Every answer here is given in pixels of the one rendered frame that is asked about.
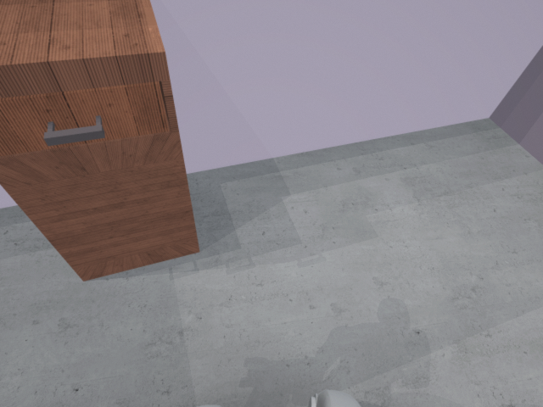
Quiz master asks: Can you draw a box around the robot right thigh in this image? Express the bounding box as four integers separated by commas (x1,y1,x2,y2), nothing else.
308,390,361,407

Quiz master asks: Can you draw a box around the drawer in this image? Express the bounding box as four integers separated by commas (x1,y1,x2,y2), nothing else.
0,81,169,156

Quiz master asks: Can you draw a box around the handle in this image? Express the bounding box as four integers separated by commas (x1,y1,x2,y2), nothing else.
44,115,105,146

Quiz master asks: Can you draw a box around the cabinet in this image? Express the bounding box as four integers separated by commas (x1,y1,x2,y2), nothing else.
0,0,199,281

